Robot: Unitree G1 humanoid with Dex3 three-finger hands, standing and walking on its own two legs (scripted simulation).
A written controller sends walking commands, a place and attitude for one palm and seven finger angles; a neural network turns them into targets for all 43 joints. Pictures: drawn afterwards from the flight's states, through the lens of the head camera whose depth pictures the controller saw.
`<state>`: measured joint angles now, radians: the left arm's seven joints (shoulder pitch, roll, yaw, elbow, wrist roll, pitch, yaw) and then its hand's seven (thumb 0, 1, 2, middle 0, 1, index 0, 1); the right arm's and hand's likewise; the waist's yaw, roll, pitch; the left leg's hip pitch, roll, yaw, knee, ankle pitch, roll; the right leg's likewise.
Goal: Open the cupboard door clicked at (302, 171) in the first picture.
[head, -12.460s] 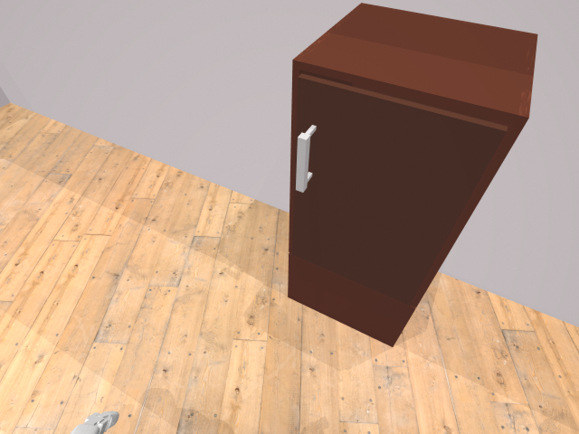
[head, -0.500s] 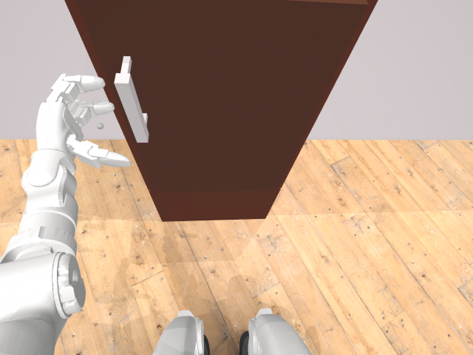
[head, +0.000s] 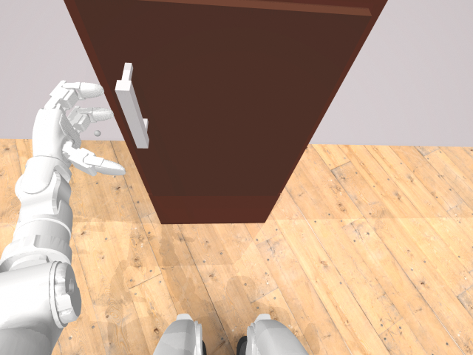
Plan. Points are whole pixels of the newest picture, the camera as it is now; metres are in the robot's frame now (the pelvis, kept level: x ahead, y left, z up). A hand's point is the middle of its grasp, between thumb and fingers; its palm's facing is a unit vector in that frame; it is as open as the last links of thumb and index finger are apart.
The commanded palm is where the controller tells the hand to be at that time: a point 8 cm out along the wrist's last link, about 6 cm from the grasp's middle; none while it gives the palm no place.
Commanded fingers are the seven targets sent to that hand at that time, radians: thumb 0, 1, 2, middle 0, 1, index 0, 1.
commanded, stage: move the hooked fingers beside the handle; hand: left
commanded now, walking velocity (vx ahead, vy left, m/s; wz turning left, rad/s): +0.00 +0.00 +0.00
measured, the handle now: (136, 109) +0.51 +0.16 +0.06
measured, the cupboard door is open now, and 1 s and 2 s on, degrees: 0 0 0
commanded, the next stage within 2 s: slide the fingers in behind the handle in 0.28 s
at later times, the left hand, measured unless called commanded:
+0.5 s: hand (92, 140) +0.45 +0.23 +0.04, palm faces +0.02 -1.00 +0.01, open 14.0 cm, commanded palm +0.43 +0.26 +0.05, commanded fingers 0.00 -0.50 0.30 -0.30 -1.20 -0.30 -1.20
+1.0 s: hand (115, 135) +0.46 +0.19 +0.05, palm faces +0.02 -1.00 -0.01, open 14.0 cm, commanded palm +0.43 +0.22 +0.05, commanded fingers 0.00 -0.50 0.30 -0.30 -1.20 -0.30 -1.20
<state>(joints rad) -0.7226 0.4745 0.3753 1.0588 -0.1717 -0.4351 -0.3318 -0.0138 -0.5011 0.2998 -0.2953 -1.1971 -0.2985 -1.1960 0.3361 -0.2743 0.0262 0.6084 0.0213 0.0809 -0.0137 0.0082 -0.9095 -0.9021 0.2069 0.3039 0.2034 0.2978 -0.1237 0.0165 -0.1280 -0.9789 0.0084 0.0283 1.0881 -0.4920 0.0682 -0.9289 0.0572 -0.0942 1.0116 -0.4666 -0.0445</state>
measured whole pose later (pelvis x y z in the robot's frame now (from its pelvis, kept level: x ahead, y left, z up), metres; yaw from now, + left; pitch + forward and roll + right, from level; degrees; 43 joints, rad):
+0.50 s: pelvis -0.01 +0.01 +0.00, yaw +0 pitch +21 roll -4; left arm -0.72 0.45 0.35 1.07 -0.17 -0.45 -0.30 -0.01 -0.50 0.30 -0.30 -1.20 -0.30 -1.20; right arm 0.34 -0.27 0.03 0.61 0.02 0.08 -0.01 0.01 -0.91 -0.90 0.21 0.30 0.20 0.30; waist -0.12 0.02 -0.12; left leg -0.98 0.00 0.03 1.10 -0.49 0.09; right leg -0.93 0.05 -0.09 1.02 -0.46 -0.03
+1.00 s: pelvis -0.01 +0.01 +0.00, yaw +0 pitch +21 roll -4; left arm -0.73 0.37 0.29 1.04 -0.13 -0.49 -0.18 -0.01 -0.50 0.30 -0.30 -1.20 -0.30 -1.21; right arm 0.36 -0.25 0.02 0.62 0.00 0.08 0.02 0.01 -0.91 -0.90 0.21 0.30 0.20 0.30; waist -0.12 0.03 -0.13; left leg -0.99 -0.01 0.04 1.11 -0.49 0.09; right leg -0.94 0.04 -0.09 1.03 -0.46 -0.02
